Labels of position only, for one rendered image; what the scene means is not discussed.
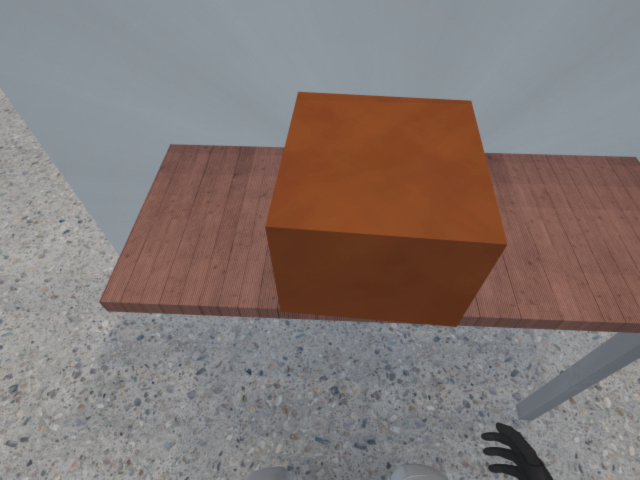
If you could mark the carton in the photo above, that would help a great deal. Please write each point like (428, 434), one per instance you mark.
(383, 209)

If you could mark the table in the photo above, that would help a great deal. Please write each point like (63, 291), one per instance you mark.
(572, 261)

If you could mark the right robot hand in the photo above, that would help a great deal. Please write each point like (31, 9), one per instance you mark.
(529, 465)

